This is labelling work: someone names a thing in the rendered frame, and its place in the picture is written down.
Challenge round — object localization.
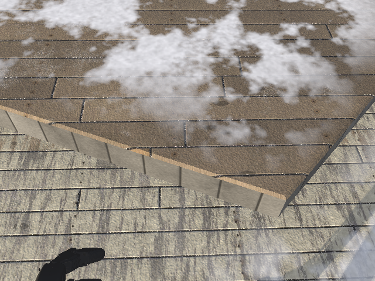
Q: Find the left robot hand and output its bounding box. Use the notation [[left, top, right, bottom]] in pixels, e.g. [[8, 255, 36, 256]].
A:
[[35, 248, 105, 281]]

